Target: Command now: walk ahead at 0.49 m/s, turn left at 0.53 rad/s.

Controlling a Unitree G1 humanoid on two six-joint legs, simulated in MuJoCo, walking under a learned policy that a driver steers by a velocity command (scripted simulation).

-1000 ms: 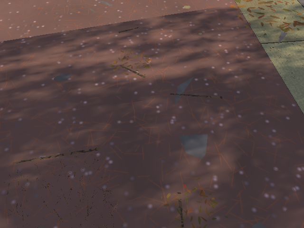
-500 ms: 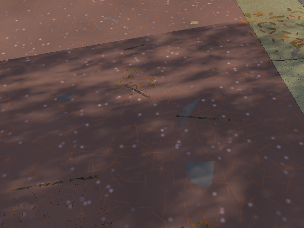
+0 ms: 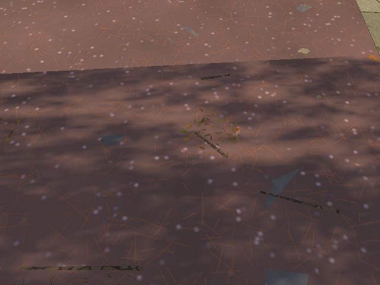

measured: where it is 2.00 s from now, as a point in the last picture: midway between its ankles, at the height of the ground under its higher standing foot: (148, 162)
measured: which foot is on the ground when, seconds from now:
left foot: down 0.00-0.24, up 0.26-0.74, down 0.76-1.00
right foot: up 0.00-0.22, down 0.24-0.78, up 0.80-1.00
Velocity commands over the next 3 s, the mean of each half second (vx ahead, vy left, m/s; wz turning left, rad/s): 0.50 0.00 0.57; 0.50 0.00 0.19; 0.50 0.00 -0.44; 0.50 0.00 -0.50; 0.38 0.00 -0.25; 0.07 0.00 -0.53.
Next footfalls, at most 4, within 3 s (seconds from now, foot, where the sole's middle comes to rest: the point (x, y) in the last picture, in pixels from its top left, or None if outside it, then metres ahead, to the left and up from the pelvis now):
0.24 right None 0.31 -0.15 -0.78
0.76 left None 0.48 0.20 -0.78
1.32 right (171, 196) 0.85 0.08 -0.78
1.82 left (124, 148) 1.11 0.29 -0.78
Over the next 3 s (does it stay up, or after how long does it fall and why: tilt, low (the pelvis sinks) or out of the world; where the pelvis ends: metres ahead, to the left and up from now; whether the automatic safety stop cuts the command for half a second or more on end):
stays up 1.30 0.12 0.00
